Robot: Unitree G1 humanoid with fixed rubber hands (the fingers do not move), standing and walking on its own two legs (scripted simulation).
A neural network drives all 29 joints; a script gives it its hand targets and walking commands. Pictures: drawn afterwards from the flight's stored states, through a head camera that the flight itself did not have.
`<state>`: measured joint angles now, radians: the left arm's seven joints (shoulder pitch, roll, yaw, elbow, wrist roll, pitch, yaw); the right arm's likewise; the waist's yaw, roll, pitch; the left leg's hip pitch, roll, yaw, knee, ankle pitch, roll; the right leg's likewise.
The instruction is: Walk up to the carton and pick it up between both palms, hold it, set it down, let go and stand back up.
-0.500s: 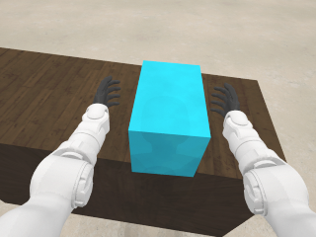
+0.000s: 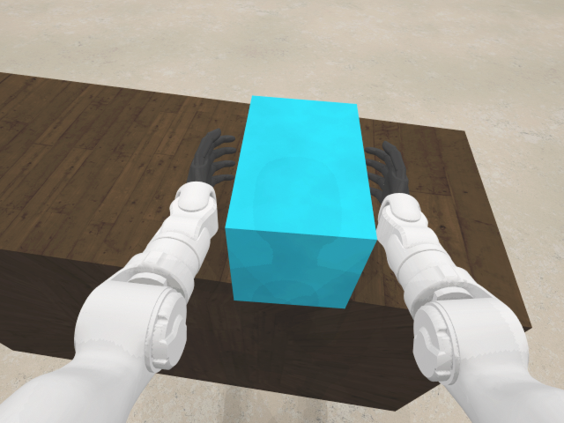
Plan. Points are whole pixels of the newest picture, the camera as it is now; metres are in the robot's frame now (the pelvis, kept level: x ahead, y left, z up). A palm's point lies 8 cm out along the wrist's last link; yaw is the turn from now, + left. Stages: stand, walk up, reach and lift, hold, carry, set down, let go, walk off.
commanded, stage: reach and lift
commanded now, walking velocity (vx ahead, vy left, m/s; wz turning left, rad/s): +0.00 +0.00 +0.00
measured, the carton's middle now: (297, 199) +0.47 -0.02 +0.05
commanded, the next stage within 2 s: none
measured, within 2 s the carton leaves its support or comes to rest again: leaves its support in 1.92 s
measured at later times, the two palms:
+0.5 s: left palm (201, 188) +0.43 +0.12 +0.11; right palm (391, 206) +0.41 -0.15 +0.10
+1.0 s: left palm (201, 189) +0.43 +0.12 +0.11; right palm (391, 209) +0.41 -0.15 +0.10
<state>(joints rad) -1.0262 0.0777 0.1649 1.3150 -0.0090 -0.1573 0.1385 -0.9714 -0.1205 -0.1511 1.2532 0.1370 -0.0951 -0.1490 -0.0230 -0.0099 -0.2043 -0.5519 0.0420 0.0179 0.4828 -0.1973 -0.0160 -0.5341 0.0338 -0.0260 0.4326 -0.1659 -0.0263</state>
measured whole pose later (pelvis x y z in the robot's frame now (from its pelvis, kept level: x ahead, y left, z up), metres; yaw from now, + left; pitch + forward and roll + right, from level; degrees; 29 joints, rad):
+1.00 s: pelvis +0.03 +0.01 +0.02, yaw -1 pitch +0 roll -1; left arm -0.71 -0.16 0.48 0.67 0.44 0.11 0.00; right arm -0.70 0.12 -0.54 0.85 -0.35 -0.15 -0.03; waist -0.04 -0.03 0.04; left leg -0.11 0.03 0.07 0.30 -0.20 0.00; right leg -0.10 0.01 -0.06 0.25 -0.15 -0.01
